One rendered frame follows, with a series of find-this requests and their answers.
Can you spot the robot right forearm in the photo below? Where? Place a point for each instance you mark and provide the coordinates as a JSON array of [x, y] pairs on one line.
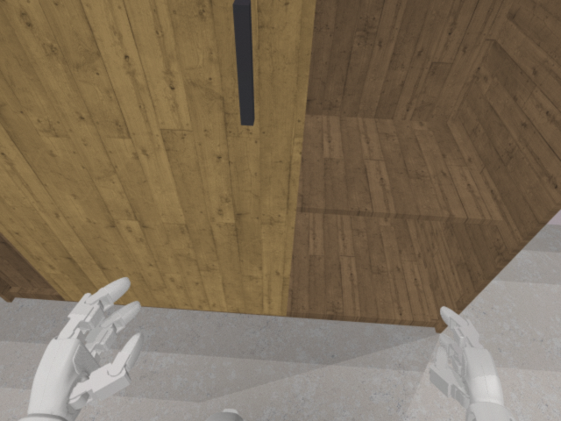
[[485, 411]]

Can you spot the robot left hand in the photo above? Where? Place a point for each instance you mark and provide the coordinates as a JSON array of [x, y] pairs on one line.
[[57, 388]]

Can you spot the wardrobe door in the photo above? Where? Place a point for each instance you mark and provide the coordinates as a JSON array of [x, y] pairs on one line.
[[122, 152], [16, 270]]

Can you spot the handle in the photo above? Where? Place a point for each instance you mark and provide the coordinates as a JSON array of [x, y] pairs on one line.
[[243, 39]]

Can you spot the robot right hand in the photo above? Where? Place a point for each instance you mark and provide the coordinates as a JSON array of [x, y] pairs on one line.
[[474, 377]]

